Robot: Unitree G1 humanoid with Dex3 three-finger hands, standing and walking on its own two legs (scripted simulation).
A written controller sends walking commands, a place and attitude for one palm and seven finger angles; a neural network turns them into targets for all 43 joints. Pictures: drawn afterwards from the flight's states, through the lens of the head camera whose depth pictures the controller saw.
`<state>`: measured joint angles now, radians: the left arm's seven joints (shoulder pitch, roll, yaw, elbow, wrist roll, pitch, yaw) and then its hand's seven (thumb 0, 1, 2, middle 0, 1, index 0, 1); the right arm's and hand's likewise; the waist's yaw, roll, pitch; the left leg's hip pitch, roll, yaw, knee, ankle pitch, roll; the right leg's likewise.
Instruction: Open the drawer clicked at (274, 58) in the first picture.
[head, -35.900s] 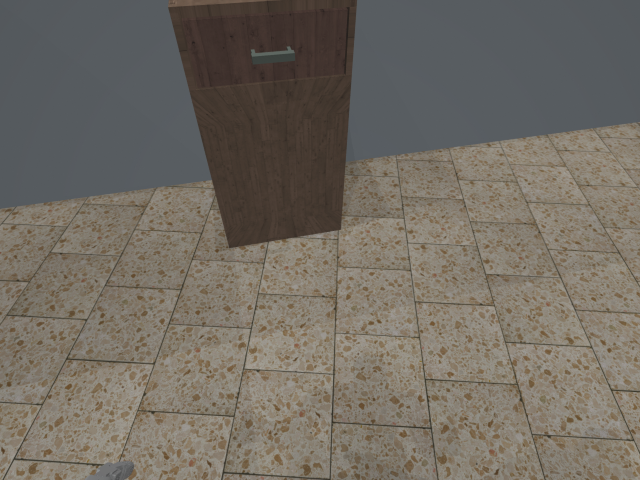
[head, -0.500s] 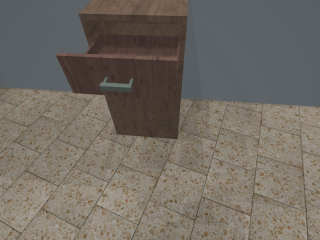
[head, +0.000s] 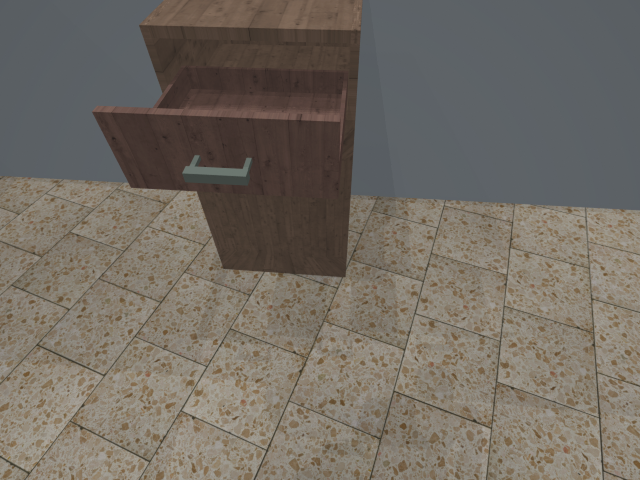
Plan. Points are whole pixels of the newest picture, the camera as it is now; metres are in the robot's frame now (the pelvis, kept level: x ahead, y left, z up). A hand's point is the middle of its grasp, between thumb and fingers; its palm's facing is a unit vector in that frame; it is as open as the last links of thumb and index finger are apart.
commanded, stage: look to check the result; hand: left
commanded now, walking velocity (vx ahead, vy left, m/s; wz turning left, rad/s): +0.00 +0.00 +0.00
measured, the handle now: (219, 168) +0.62 +0.22 +0.02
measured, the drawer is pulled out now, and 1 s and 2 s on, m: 0.30 0.30 0.30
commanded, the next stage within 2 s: stand and wait in 0.42 s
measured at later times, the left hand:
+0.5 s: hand out of the picture +0.01 +0.15 -0.17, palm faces +0.03 -0.98 -0.20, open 7.4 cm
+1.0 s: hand out of the picture +0.03 +0.15 -0.17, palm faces +0.02 -0.98 -0.21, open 7.4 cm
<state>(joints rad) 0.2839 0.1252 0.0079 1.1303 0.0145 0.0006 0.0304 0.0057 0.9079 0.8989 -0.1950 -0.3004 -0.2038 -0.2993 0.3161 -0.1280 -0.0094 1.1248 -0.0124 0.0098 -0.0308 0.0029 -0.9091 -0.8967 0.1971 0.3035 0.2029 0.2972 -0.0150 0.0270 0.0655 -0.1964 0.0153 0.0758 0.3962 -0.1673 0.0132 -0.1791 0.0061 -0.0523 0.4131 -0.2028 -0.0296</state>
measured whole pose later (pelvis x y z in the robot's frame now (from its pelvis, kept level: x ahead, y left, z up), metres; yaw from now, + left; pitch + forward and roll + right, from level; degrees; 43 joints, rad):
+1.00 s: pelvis +0.02 -0.02 +0.00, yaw +0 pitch -2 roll +0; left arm 0.25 0.13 0.02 1.13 0.01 -0.01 0.03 0.00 0.90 0.90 -0.20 -0.30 -0.20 -0.30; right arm 0.27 -0.15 -0.01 1.13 -0.01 0.01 -0.04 0.00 -0.91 -0.90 0.20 0.30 0.20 0.30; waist -0.01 0.03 0.07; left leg -0.16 0.05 0.06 0.37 -0.19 -0.02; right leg -0.13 0.04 -0.06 0.37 -0.22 -0.06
